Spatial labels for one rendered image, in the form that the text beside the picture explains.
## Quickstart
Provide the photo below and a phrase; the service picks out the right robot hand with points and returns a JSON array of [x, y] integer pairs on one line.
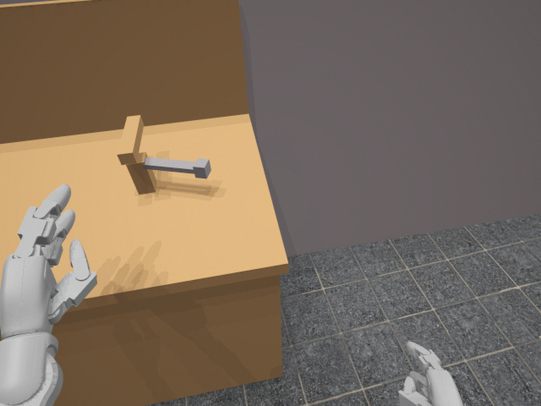
[[437, 389]]

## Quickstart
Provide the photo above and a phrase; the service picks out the robot left forearm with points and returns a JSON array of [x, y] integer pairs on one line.
[[29, 374]]

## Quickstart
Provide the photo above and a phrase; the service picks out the counter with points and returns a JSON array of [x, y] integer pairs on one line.
[[188, 297]]

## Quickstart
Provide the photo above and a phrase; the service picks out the tap lever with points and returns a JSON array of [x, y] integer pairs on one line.
[[200, 168]]

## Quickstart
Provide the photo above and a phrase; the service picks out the left robot hand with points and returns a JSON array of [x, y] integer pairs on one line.
[[27, 280]]

